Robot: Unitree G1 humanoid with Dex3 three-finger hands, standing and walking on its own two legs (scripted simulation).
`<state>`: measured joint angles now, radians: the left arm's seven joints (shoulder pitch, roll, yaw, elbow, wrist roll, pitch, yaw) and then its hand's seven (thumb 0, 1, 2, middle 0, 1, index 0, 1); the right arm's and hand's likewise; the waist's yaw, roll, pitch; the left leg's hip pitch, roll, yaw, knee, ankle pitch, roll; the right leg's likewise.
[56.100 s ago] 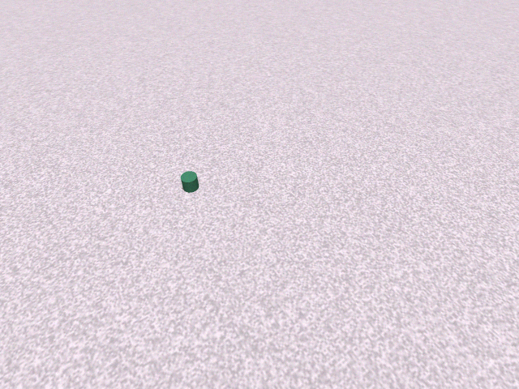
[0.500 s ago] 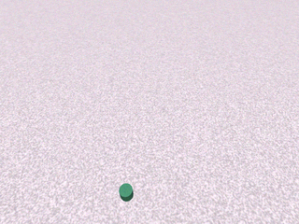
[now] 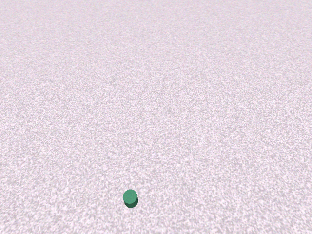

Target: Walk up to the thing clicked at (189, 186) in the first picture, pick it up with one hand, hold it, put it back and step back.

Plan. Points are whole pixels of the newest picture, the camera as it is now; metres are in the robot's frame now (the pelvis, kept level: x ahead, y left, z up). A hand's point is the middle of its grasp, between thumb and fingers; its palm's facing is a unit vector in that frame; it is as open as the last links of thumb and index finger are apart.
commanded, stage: stand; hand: left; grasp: from above
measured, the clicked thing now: (130, 198) +0.48 +0.19 -0.74
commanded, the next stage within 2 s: step back in 1.14 s
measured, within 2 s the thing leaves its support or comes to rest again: neither
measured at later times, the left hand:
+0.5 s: hand out of the picture +0.08 +0.24 -0.16, palm faces +0.01 -0.94 -0.34, open 7.4 cm
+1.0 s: hand out of the picture +0.07 +0.24 -0.16, palm faces +0.01 -0.94 -0.34, open 7.4 cm
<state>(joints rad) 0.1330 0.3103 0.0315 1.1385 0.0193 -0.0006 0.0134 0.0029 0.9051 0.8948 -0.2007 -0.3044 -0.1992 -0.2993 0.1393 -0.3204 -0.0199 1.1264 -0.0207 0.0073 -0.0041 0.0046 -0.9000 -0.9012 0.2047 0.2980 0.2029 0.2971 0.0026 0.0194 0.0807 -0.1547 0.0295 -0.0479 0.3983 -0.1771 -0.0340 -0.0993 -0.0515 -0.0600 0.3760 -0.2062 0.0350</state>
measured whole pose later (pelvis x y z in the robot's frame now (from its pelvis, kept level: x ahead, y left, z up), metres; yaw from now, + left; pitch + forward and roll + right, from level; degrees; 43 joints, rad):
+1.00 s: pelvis +0.01 -0.01 +0.00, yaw +0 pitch -3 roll +0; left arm 0.12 0.33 0.02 1.14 0.02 -0.01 0.00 0.00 0.91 0.89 -0.20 -0.30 -0.20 -0.30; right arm 0.11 -0.34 -0.01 1.14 -0.02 0.00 0.00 0.00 -0.90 -0.90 0.20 0.30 0.20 0.30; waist 0.00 0.02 0.07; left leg -0.13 0.04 -0.05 0.35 -0.16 -0.04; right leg -0.08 -0.04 -0.07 0.34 -0.20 0.03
